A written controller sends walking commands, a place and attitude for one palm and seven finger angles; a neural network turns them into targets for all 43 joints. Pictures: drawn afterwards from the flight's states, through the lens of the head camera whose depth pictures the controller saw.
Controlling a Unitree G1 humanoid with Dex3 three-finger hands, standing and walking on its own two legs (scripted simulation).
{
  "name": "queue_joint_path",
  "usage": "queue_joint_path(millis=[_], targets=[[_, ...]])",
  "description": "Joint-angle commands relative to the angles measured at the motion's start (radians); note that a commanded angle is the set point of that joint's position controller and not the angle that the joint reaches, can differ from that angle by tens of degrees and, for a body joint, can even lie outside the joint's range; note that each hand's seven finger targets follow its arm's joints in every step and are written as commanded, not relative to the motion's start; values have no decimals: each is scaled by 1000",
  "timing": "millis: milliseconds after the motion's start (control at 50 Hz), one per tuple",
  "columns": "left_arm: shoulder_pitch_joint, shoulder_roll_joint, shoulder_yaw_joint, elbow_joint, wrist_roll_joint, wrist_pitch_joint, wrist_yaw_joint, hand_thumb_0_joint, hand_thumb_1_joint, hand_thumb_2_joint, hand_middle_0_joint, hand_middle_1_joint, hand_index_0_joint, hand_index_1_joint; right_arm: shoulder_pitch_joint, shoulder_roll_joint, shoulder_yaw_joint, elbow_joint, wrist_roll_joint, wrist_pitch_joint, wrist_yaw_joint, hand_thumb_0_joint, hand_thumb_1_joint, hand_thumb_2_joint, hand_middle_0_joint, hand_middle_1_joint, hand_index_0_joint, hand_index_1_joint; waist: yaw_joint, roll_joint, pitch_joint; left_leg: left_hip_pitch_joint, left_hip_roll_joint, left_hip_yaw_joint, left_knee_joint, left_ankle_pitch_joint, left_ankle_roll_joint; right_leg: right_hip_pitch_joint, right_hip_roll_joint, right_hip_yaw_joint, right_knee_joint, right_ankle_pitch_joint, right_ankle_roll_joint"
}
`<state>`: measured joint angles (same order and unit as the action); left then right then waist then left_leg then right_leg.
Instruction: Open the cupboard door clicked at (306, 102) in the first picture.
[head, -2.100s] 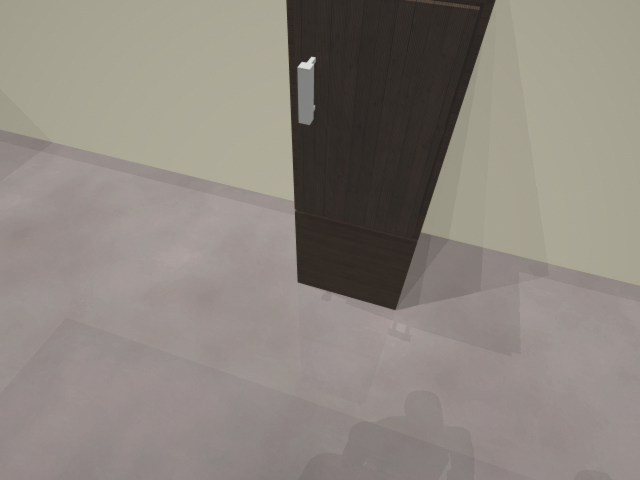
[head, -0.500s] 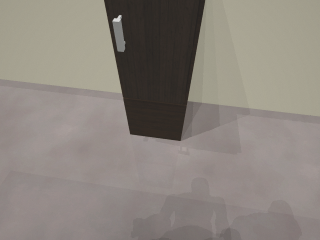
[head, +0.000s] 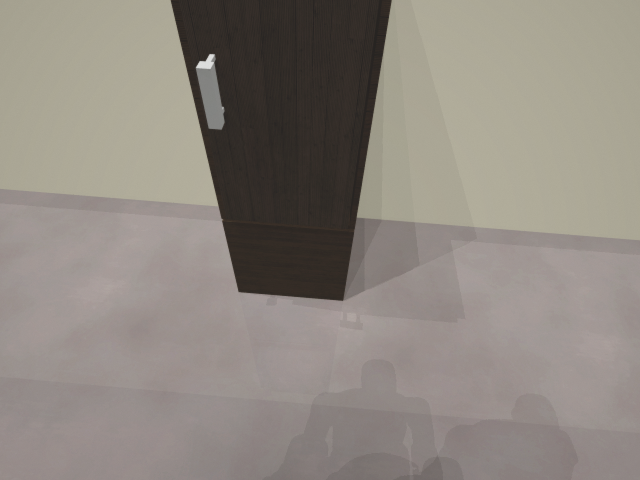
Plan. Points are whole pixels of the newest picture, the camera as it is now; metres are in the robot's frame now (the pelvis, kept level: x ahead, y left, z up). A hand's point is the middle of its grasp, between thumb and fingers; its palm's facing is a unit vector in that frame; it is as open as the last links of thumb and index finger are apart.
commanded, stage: take the last steps up to it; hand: left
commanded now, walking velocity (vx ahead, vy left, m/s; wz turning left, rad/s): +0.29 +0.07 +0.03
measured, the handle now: (214, 91) +0.77 +0.26 +0.07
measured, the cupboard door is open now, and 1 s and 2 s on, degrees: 0 0 0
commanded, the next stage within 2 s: come to a stop and stand still in 0.38 s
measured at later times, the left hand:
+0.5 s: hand (203, 469) +0.16 +0.17 -0.16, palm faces +0.12 -0.97 -0.19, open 7.3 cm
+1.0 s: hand (199, 415) +0.23 +0.20 -0.16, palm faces +0.07 -0.95 -0.31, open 7.4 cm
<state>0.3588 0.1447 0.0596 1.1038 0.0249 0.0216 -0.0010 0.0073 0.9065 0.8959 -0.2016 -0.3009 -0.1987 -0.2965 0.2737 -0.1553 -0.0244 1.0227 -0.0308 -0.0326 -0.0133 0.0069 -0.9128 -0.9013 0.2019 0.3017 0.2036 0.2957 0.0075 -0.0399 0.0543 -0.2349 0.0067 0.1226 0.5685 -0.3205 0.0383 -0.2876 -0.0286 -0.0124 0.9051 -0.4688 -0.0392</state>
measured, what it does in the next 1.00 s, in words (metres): walks ahead: right foot, then left foot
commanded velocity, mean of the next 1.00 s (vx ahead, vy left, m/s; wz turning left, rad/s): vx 0.01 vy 0.02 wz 0.00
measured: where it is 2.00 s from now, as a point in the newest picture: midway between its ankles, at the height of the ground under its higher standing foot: outside the picture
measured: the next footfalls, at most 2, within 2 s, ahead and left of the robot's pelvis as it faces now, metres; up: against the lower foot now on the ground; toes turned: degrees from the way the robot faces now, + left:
right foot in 0.22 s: +0.17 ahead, -0.11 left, +0.00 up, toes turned -5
left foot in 0.56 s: +0.28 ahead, +0.15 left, +0.00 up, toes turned +10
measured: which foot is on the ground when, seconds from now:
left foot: down 0.00-0.24, up 0.26-0.54, down 0.56-0.90, up 0.92-1.00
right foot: up 0.00-0.20, down 0.22-0.62, up 0.64-0.90, down 0.92-1.00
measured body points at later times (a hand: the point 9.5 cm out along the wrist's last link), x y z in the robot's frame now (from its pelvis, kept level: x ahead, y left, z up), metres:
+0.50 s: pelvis +0.16 +0.00 +0.01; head +0.19 +0.00 +0.46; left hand +0.15 +0.22 -0.14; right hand +0.19 -0.23 -0.14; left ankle +0.20 +0.14 -0.70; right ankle +0.13 -0.11 -0.73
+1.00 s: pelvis +0.19 -0.02 +0.00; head +0.22 -0.04 +0.45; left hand +0.22 +0.24 -0.13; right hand +0.27 -0.26 -0.17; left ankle +0.21 +0.12 -0.70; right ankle +0.19 -0.13 -0.73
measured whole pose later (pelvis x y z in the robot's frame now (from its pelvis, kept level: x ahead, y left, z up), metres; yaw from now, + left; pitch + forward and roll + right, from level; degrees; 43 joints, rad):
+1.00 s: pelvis +0.19 -0.02 +0.00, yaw +1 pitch +0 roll +1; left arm 0.23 0.19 0.06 0.98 0.03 0.03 0.03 0.00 0.91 0.90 -0.20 -0.30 -0.20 -0.30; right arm 0.13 -0.22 -0.06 1.01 -0.02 0.08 -0.01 0.01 -0.91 -0.90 0.20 0.30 0.21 0.30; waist 0.01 0.06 0.07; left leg -0.43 0.05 0.02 0.84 -0.43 0.00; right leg -0.29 -0.02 -0.04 0.62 -0.33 -0.02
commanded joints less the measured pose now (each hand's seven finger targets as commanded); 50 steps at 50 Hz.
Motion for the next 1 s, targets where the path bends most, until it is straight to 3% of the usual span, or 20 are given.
queue_joint_path(millis=[0, 160, 180, 200, 220, 240, 300, 340, 420, 500, 540, 640, 700, 800, 840, 860, 880, 900, 920, 980], targets=[[-132, 59, 6, -139, 2, -53, -13, 0, 900, 900, -200, -300, -200, -300, 155, -128, -24, 20, 4, -13, -19, 0, -900, -900, 200, 300, 200, 300, -41, 153, 78, 118, 300, -364, -387, 13, 178, -309, -66, 6, 102, 60, -3], [-35, 58, 15, -106, 3, -47, -13, 0, 900, 900, -200, -300, -200, -300, 135, -113, -21, 66, 13, -4, -14, 0, -900, -900, 200, 300, 200, 300, 42, 97, 73, -98, 178, -158, -243, -24, 107, 139, 9, -96, -346, 250, 9], [38, 108, 27, -90, 5, -56, -8, 0, 900, 900, -200, -300, -200, -300, 128, -96, -17, 59, 21, -7, -10, 0, -900, -900, 200, 300, 200, 300, 81, 4, 45, -183, 113, -110, -106, -26, 75, 276, -33, -7, -434, 195, -13], [141, 188, 43, -64, 11, -67, 1, 0, 900, 900, -200, -300, -200, -300, 142, -60, -13, 41, 29, -11, -3, 0, -900, -900, 200, 300, 200, 300, 113, -178, 7, -323, 0, -9, 138, -110, 24, 397, -233, 289, -555, 16, -101], [206, 253, 59, -53, 1, -66, 9, 0, 900, 900, -200, -300, -200, -300, 132, -60, -16, 14, 22, -8, 1, 0, -900, -900, 200, 300, 200, 300, 120, -266, -39, -380, -21, -6, 417, -313, 10, 394, -410, 538, -729, -72, -188], [151, 226, 50, -63, -4, -65, 19, 0, 900, 900, -200, -300, -200, -300, 84, -87, -28, 15, 14, 3, 1, 0, -900, -900, 200, 300, 200, 300, 97, -221, 11, -402, 28, -103, 549, -256, 10, 280, -402, 558, -759, -112, -200], [-8, 127, 29, -108, 3, -72, 32, 0, 900, 900, -200, -300, -200, -300, 84, -34, -20, 29, 7, 7, 12, 0, -900, -900, 200, 300, 200, 300, 12, -34, 41, -366, 108, -138, 532, -71, -6, 142, -329, 259, -712, 160, -172], [-11, 112, 23, -97, 3, -86, 27, 0, 900, 900, -200, -300, -200, -300, 103, -2, -12, 31, 9, 13, 15, 0, -900, -900, 200, 300, 200, 300, -10, -42, 10, -288, 98, -91, 405, -38, -26, 137, -279, 102, -682, 466, -147], [2, 134, 26, -71, 2, -88, 20, 0, 900, 900, -200, -300, -200, -300, 57, 4, -6, 3, 14, 14, 26, 0, -900, -900, 200, 300, 200, 300, -4, -68, -6, -209, 66, -28, 166, 32, -32, 175, -234, 10, -633, 610, -127], [-28, 110, 12, -53, -5, -68, 29, 0, 900, 900, -200, -300, -200, -300, 69, -36, 2, 19, 12, 1, 14, 0, -900, -900, 200, 300, 200, 300, -36, -55, -15, 36, 46, -23, -92, 275, -41, 100, -157, -56, -502, 612, -48], [43, 55, -12, -49, -10, -52, 43, 0, 900, 900, -200, -300, -200, -300, 127, -151, -10, 38, 7, -8, -7, 0, -900, -900, 200, 300, 200, 300, -29, 163, -125, 247, 251, -198, -83, 842, 48, 6, -58, -91, -373, 266, 40], [20, 115, -1, -59, -13, 5, 46, 0, 900, 900, -200, -300, -200, -300, 45, -201, -29, 17, 19, 36, -47, 0, -900, -900, 200, 300, 200, 300, -42, 316, -78, 234, 355, -255, -155, 1223, 140, -55, -19, -35, -101, -101, 51], [-10, 114, 18, -93, -9, 18, 36, 0, 900, 900, -200, -300, -200, -300, -38, -242, -63, -29, 7, 56, -52, 0, -900, -900, 200, 300, 200, 300, -36, 218, -122, 222, 398, -255, -144, 980, 182, -125, -6, 16, 21, -113, 38], [15, 89, 30, -139, -6, 28, 22, 0, 900, 900, -200, -300, -200, -300, -164, -235, -70, -81, 0, 61, -45, 0, -900, -900, 200, 300, 200, 300, 13, 192, -140, 17, 371, -210, -182, 553, 135, -9, -7, 14, -87, -1, 33], [99, 93, 31, -122, 3, 19, 21, 0, 900, 900, -200, -300, -200, -300, -208, -214, -67, -95, 8, 72, -31, 0, -900, -900, 200, 300, 200, 300, 58, 141, -119, -123, 281, -149, -124, 210, 69, 138, -2, -36, -329, 207, 38], [98, 137, 33, -125, 14, 9, 25, 0, 900, 900, -200, -300, -200, -300, -182, -163, -63, -98, 17, 80, -20, 0, -900, -900, 200, 300, 200, 300, 49, -15, -75, -193, 160, -92, -13, -16, 10, 131, -64, 68, -500, 244, 19], [11, 217, 33, -153, 21, -6, 29, 0, 900, 900, -200, -300, -200, -300, -130, -89, -48, -102, 23, 88, -2, 0, -900, -900, 200, 300, 200, 300, 8, -236, -39, -189, 25, -29, 151, -170, -51, -7, -251, 299, -676, 111, -61], [-71, 253, 27, -186, 16, -2, 27, 0, 900, 900, -200, -300, -200, -300, -139, -95, -50, -105, 20, 101, 10, 0, -900, -900, 200, 300, 200, 300, 14, -178, -7, -110, 15, -86, 315, -244, -43, -181, -323, 339, -755, -88, -132], [-119, 232, 25, -195, 17, -9, 29, 0, 900, 900, -200, -300, -200, -300, -165, -86, -50, -106, 15, 101, 11, 0, -900, -900, 200, 300, 200, 300, 3, -151, 37, -157, 19, -139, 383, -205, -29, -193, -290, 361, -742, -51, -138], [-160, 198, 15, -178, 11, -25, 33, 0, 900, 900, -200, -300, -200, -300, -84, -109, -41, -58, 18, 78, 9, 0, -900, -900, 200, 300, 200, 300, -24, -143, -6, -155, 39, -137, 351, -128, -38, -22, -246, 229, -622, 351, -132]])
